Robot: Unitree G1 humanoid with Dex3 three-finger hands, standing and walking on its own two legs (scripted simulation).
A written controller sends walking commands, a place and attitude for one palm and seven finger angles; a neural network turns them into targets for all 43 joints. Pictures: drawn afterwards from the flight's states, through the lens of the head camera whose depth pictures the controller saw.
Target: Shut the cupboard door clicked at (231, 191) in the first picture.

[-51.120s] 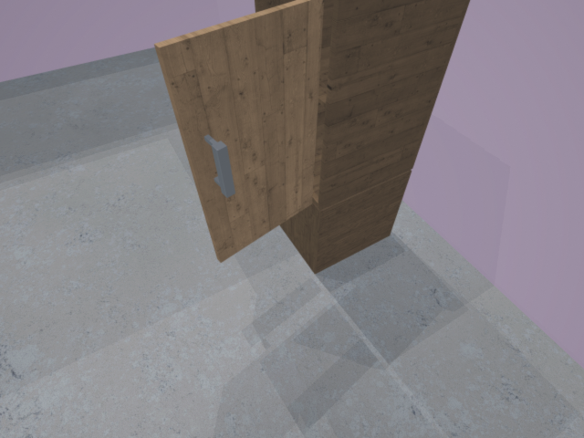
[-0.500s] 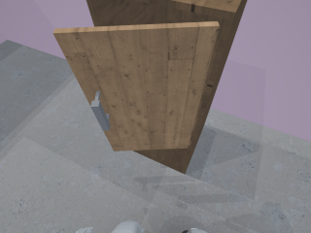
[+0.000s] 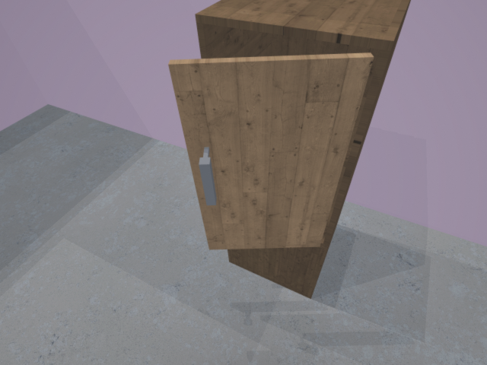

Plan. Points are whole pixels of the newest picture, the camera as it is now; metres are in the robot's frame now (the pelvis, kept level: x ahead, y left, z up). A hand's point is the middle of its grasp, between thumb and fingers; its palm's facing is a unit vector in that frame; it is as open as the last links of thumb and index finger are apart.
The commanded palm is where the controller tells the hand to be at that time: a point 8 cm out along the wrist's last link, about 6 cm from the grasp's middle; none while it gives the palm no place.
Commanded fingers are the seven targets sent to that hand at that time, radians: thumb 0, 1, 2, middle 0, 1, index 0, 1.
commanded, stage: come to a stop and stand still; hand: left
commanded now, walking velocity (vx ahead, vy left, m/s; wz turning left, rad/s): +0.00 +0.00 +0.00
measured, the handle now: (209, 176) +0.49 +0.11 +0.02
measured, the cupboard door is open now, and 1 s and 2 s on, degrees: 28 28 28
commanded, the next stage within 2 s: look again from close up in 0.40 s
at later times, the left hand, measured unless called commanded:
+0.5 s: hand out of the picture +0.01 +0.20 -0.15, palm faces -0.01 -0.98 -0.20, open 7.3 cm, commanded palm none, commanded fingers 0.00 0.90 0.90 -0.20 -0.30 -0.20 -0.30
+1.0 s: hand out of the picture +0.03 +0.16 -0.15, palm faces +0.00 -0.98 -0.19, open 7.3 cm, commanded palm none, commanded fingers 0.00 0.90 0.90 -0.20 -0.30 -0.20 -0.30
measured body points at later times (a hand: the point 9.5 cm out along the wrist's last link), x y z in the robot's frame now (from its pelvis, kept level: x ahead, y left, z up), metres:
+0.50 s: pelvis -0.01 +0.03 +0.02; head -0.01 +0.02 +0.47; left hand +0.01 +0.25 -0.14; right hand -0.01 -0.20 -0.14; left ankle +0.01 +0.07 -0.72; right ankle +0.03 -0.12 -0.72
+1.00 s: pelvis +0.03 -0.01 +0.02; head +0.04 +0.00 +0.47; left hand +0.03 +0.21 -0.14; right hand +0.05 -0.23 -0.13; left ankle +0.01 +0.07 -0.72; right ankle +0.03 -0.12 -0.72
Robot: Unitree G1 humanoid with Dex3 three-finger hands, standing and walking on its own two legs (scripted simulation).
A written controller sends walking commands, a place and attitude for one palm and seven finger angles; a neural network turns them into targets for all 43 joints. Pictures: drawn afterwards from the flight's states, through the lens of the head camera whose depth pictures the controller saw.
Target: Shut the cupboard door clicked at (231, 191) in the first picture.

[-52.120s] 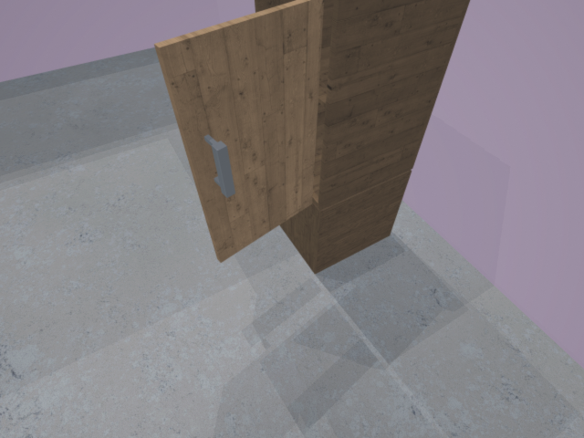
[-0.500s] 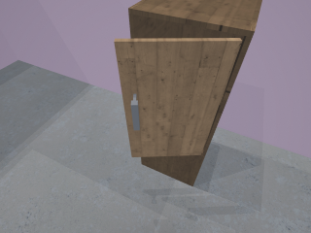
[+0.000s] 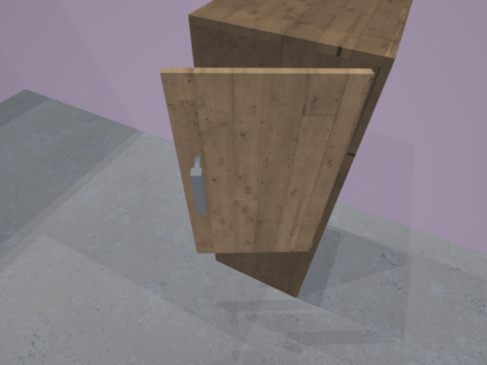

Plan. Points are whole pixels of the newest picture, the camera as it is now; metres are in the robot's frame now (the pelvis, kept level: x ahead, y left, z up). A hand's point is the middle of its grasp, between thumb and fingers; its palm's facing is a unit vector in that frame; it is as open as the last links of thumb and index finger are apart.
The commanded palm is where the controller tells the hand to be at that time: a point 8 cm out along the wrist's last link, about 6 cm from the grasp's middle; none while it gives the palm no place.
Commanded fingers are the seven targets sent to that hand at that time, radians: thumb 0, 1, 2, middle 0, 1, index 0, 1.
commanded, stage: look again from close up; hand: left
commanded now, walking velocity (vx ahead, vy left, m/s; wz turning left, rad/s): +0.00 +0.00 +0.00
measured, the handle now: (199, 185) +0.46 +0.12 +0.00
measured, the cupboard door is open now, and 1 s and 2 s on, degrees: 28 28 28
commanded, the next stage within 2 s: shuffle to correct the standing spot in 0.02 s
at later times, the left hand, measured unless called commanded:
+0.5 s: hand out of the picture +0.00 +0.12 -0.18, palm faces +0.05 -0.98 -0.17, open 7.3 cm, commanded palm none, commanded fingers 0.00 0.90 0.90 -0.20 -0.30 -0.20 -0.30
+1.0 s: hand out of the picture -0.01 +0.06 -0.19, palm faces +0.13 -0.98 -0.14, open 7.4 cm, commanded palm none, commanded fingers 0.00 0.90 0.90 -0.20 -0.30 -0.20 -0.30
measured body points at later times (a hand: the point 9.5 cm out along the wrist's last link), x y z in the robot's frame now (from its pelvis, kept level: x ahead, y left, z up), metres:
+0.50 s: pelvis +0.02 -0.04 +0.00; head +0.03 -0.04 +0.45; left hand +0.00 +0.18 -0.16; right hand +0.01 -0.26 -0.17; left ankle -0.01 +0.08 -0.74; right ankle +0.01 -0.11 -0.74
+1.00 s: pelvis +0.02 -0.09 -0.01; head +0.02 -0.07 +0.44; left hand -0.01 +0.11 -0.17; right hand +0.07 -0.31 -0.16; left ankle +0.02 +0.02 -0.74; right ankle +0.01 -0.11 -0.74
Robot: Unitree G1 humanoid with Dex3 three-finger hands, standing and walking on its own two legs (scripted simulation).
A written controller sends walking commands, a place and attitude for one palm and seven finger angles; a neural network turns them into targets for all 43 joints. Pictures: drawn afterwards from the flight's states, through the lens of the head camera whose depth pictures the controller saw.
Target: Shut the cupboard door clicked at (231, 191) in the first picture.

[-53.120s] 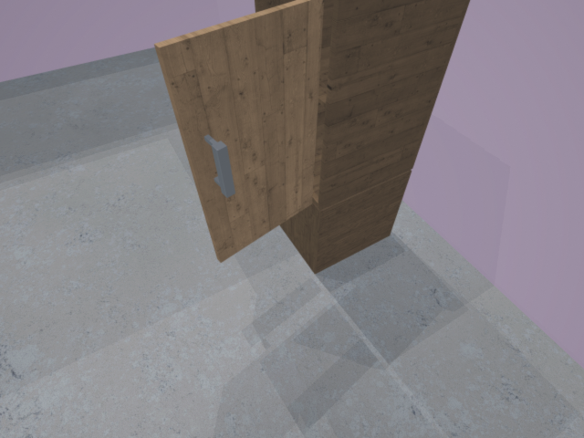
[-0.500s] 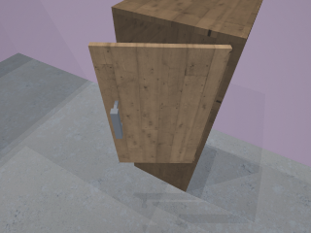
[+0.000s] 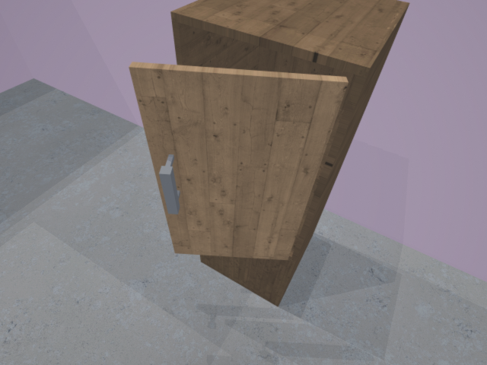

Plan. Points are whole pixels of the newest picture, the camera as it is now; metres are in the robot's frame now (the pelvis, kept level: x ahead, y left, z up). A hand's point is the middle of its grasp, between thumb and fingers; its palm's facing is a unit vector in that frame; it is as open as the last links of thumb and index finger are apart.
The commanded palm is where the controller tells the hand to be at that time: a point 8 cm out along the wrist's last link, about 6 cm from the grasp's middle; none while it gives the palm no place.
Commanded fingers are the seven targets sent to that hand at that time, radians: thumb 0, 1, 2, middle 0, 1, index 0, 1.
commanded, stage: come to a stop and stand still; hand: left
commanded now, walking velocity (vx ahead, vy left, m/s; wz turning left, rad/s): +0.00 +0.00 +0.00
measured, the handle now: (172, 184) +0.45 +0.19 +0.00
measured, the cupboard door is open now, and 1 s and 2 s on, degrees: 28 28 28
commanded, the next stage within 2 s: look again from close up in 1.22 s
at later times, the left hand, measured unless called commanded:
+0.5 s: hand out of the picture +0.08 +0.28 -0.16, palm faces -0.03 -0.96 -0.28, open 7.4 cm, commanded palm none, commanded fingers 0.00 0.90 0.90 -0.20 -0.30 -0.20 -0.30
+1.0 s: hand out of the picture +0.01 +0.34 -0.18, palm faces -0.04 -0.98 -0.21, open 7.4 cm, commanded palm none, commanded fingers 0.00 0.90 0.90 -0.20 -0.30 -0.20 -0.30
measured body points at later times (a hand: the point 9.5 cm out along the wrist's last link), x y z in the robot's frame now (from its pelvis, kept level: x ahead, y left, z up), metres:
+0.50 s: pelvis -0.01 +0.07 +0.00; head -0.01 +0.07 +0.45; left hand +0.08 +0.33 -0.14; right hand -0.02 -0.18 -0.15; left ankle +0.00 +0.16 -0.74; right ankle -0.02 -0.02 -0.74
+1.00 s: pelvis +0.00 +0.15 +0.00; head +0.01 +0.18 +0.45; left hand +0.02 +0.39 -0.17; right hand +0.07 -0.11 -0.13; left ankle +0.00 +0.16 -0.74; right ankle -0.02 -0.02 -0.73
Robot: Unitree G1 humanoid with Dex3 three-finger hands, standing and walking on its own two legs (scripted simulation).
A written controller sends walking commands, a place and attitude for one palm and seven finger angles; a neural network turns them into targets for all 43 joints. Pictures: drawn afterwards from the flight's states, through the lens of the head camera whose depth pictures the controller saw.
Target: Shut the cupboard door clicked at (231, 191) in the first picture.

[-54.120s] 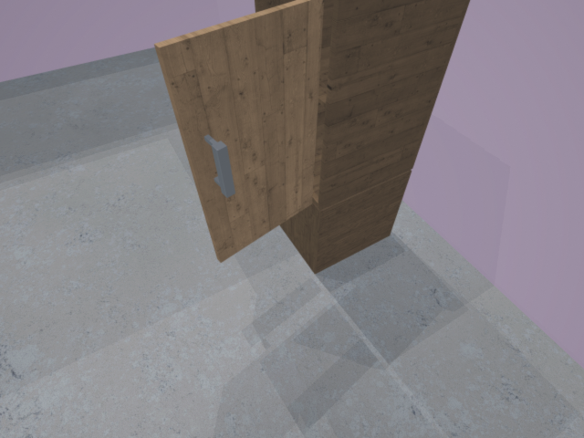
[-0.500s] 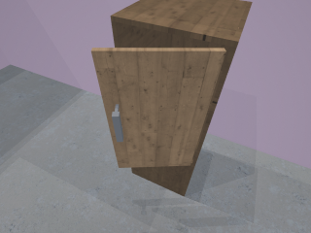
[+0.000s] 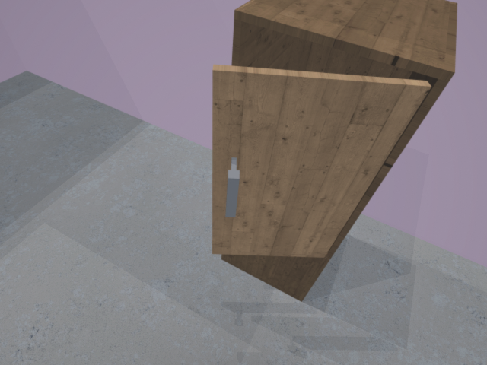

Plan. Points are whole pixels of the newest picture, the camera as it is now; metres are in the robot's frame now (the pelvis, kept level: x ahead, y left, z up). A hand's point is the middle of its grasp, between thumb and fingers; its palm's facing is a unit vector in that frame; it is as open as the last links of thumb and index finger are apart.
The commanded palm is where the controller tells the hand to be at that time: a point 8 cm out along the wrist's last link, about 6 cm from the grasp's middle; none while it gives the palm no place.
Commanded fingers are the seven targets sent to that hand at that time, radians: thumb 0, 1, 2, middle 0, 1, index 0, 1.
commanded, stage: come to a stop and stand still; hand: left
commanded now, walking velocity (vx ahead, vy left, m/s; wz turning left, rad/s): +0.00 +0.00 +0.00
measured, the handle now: (232, 187) +0.45 +0.06 +0.00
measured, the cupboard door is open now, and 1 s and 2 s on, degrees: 28 28 28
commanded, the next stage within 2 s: look again from close up in 0.22 s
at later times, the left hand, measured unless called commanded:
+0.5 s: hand out of the picture +0.01 +0.21 -0.17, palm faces -0.01 -0.97 -0.26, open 7.4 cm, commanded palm none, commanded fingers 0.00 0.90 0.90 -0.20 -0.30 -0.20 -0.30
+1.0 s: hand out of the picture +0.03 +0.17 -0.17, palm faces -0.02 -0.97 -0.24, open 7.4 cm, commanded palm none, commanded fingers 0.00 0.90 0.90 -0.20 -0.30 -0.20 -0.30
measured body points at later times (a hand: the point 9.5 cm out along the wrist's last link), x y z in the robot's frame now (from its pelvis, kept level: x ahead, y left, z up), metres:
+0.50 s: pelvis -0.01 +0.00 +0.00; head +0.00 +0.02 +0.45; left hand +0.01 +0.26 -0.15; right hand +0.03 -0.27 -0.13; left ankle +0.00 +0.01 -0.74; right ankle +0.00 -0.16 -0.74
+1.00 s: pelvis +0.00 -0.04 +0.01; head +0.02 -0.02 +0.46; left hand +0.03 +0.22 -0.15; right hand +0.05 -0.30 -0.13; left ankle +0.00 +0.01 -0.74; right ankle +0.00 -0.16 -0.74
